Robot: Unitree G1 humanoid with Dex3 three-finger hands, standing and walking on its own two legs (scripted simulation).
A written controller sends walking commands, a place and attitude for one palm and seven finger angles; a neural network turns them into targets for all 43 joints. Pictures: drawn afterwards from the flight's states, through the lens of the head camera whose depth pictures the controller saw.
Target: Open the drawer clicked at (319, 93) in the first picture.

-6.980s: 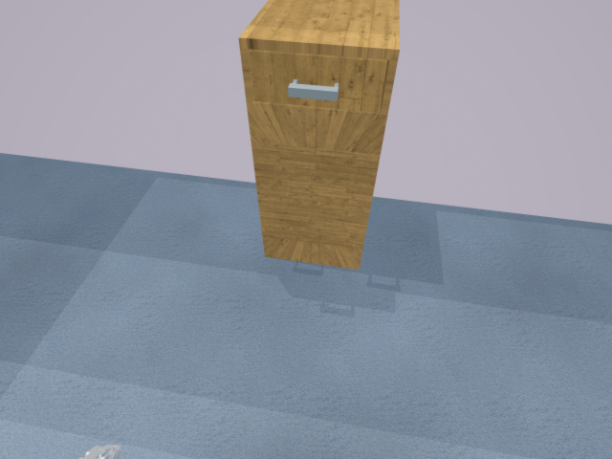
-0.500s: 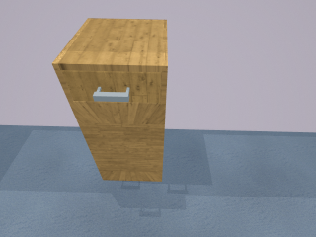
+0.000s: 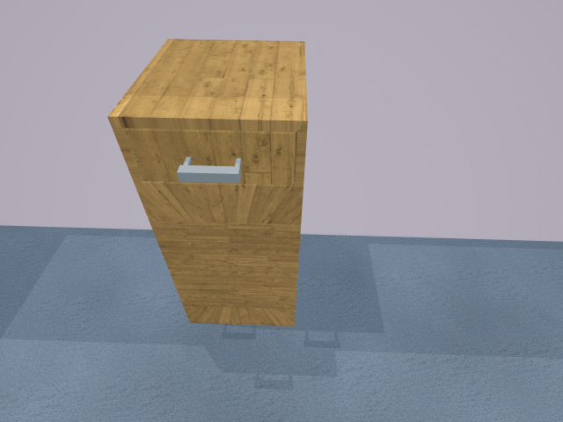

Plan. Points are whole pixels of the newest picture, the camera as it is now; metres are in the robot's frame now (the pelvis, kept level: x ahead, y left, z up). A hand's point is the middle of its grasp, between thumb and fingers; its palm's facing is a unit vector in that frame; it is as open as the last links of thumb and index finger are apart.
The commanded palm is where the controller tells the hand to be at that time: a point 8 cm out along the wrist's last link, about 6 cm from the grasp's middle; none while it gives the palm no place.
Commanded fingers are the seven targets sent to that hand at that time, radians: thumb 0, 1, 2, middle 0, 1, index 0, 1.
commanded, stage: shuffle to correct the standing spot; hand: left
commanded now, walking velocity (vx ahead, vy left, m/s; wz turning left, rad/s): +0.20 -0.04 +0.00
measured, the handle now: (211, 167) +0.60 +0.19 +0.02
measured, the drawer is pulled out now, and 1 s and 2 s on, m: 0.00 0.00 0.00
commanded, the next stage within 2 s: come to a stop and stand still in 0.28 s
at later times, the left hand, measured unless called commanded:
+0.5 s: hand out of the picture +0.08 +0.15 -0.18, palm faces +0.07 -0.98 -0.18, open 7.4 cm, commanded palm none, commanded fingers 0.00 0.90 0.90 -0.20 -0.30 -0.20 -0.30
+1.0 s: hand out of the picture +0.08 +0.16 -0.17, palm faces +0.06 -0.99 -0.16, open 7.4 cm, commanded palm none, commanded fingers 0.00 0.90 0.90 -0.20 -0.30 -0.20 -0.30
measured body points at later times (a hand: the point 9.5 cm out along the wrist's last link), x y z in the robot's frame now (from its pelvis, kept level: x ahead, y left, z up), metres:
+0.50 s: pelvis +0.08 -0.02 -0.01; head +0.09 -0.02 +0.44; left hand +0.08 +0.20 -0.17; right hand +0.04 -0.21 -0.18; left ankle +0.00 +0.10 -0.72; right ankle +0.09 -0.11 -0.74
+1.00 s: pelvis +0.09 +0.00 +0.01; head +0.09 +0.00 +0.46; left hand +0.08 +0.21 -0.15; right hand +0.10 -0.22 -0.15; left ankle +0.09 +0.10 -0.74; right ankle +0.09 -0.11 -0.74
